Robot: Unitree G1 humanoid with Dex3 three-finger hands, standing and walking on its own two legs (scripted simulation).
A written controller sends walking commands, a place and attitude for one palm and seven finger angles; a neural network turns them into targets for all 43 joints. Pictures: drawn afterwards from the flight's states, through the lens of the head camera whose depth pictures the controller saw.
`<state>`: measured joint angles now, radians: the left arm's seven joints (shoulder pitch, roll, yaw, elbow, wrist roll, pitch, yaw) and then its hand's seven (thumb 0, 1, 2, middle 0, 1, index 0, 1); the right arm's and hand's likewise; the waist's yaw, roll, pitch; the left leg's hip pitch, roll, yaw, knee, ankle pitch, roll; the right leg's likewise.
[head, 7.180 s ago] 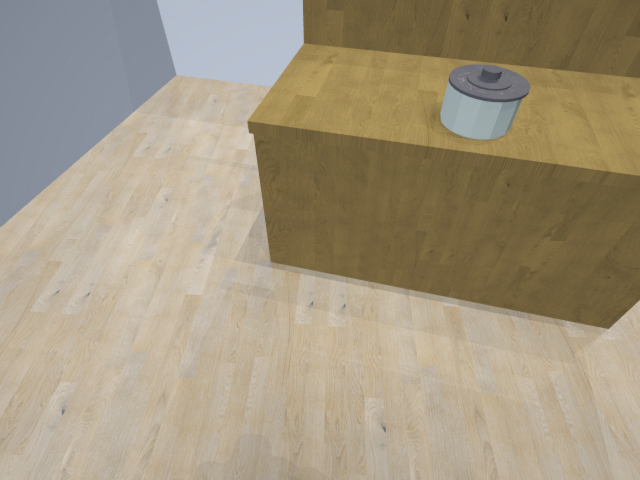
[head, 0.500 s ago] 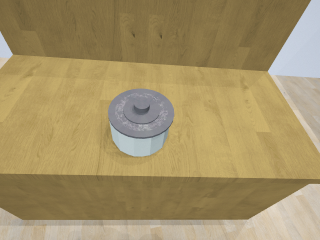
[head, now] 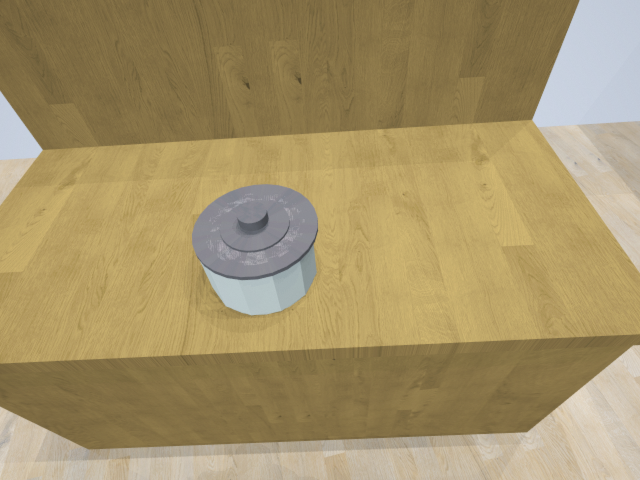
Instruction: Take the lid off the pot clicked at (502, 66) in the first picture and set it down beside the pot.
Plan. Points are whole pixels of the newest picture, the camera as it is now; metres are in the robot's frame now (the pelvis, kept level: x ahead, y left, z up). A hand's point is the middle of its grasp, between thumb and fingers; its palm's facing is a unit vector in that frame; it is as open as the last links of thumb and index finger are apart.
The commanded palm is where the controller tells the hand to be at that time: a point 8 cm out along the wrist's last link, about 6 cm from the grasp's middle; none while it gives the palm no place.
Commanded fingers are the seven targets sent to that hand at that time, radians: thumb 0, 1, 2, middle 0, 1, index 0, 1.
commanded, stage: come to a stop and stand still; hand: left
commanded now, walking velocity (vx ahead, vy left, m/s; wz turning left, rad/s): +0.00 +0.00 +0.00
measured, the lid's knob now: (252, 216) +0.49 +0.15 +0.04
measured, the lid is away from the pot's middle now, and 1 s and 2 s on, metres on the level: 0.00 0.00 0.00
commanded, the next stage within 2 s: look again from close up in 0.36 s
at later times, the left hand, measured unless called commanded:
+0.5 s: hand out of the picture +0.01 +0.20 -0.18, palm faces +0.03 -0.97 -0.24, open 7.4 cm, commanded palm none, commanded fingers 0.00 0.90 0.90 -0.20 -0.30 -0.20 -0.30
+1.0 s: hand out of the picture -0.01 +0.21 -0.19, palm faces -0.01 -0.98 -0.19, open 7.4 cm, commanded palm none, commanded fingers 0.00 0.90 0.90 -0.20 -0.30 -0.20 -0.30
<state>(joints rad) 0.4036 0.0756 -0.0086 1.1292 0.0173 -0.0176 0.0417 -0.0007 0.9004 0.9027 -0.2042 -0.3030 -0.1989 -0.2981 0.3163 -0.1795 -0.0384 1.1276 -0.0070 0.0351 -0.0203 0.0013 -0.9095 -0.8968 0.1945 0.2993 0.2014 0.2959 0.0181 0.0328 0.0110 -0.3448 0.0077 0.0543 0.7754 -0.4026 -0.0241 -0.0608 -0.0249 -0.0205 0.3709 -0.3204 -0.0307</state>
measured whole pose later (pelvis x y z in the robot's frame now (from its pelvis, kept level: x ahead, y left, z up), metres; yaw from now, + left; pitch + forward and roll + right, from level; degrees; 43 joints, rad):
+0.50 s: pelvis +0.00 +0.02 -0.01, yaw +0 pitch +0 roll +0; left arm 0.29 0.14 -0.01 1.09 0.02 -0.02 0.07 0.00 0.91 0.90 -0.20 -0.30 -0.20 -0.30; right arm 0.20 -0.17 -0.01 1.08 -0.01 0.00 -0.03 -0.01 -0.94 -0.90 0.20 0.30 0.20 0.30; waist 0.01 0.02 0.00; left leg -0.22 0.01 0.07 0.49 -0.26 0.02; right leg -0.08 -0.02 -0.04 0.43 -0.35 0.01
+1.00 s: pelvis -0.02 +0.04 -0.01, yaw +0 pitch +0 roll +0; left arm 0.31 0.17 -0.02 1.01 0.01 0.01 0.04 0.00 0.90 0.90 -0.20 -0.30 -0.20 -0.30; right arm 0.30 -0.15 0.01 1.05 -0.01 0.00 -0.02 0.01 -0.93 -0.90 0.20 0.30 0.20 0.30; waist 0.00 -0.02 0.03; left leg -0.28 0.00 0.08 0.55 -0.26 0.04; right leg -0.16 -0.03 -0.03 0.51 -0.35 0.02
